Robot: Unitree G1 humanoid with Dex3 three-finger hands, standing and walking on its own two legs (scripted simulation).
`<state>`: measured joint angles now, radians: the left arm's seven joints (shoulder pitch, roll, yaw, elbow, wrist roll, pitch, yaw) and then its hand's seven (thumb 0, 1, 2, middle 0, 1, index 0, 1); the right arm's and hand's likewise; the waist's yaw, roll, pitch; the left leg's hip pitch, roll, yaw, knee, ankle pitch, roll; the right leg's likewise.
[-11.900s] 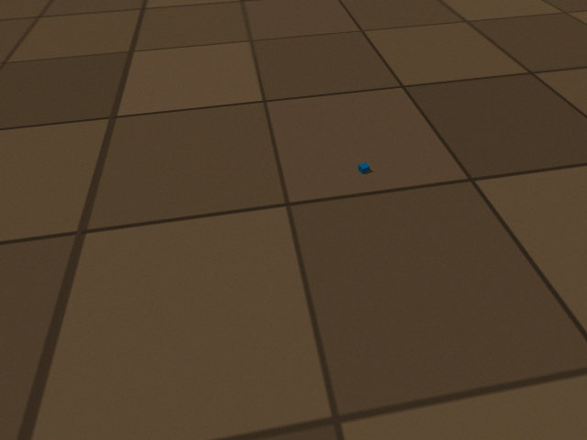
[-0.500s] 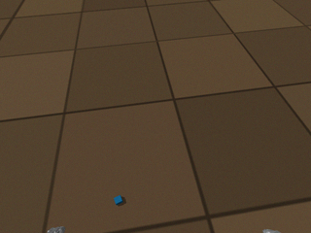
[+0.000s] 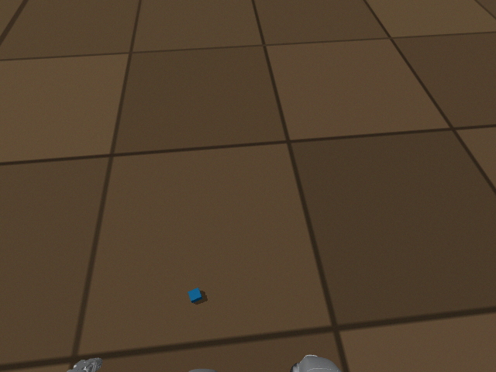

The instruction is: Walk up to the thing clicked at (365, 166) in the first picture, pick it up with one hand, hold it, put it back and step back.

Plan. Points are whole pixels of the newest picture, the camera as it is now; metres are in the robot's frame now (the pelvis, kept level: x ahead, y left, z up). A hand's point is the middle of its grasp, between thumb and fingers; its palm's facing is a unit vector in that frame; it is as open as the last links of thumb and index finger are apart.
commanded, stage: walk up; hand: left
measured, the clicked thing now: (195, 295) +0.42 +0.22 -0.74
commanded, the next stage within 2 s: stand in 1.34 s
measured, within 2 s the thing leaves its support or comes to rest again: neither
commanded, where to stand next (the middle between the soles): +0.03 +0.00 m, yaw -2 degrees
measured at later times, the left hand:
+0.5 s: hand out of the picture +0.12 +0.25 -0.13, palm faces -0.02 -0.94 -0.35, open 7.4 cm
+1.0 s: hand out of the picture +0.11 +0.24 -0.13, palm faces -0.04 -0.94 -0.35, open 7.4 cm
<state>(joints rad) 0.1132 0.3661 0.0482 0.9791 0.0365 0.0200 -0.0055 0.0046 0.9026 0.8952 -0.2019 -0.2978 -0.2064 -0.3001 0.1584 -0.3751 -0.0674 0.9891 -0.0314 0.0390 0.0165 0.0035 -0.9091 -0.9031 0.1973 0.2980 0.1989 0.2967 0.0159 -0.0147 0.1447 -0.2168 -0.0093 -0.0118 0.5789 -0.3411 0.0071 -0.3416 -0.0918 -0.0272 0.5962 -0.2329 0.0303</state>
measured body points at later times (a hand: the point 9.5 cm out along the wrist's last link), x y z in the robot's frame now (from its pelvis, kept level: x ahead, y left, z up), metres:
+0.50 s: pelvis +0.02 +0.00 +0.02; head +0.03 +0.00 +0.47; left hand +0.12 +0.30 -0.10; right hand +0.12 -0.30 -0.11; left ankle -0.02 +0.12 -0.73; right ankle +0.01 -0.13 -0.73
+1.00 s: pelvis +0.02 -0.01 +0.02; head +0.03 -0.02 +0.47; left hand +0.11 +0.28 -0.11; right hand +0.08 -0.32 -0.11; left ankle -0.02 +0.12 -0.73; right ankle +0.01 -0.13 -0.73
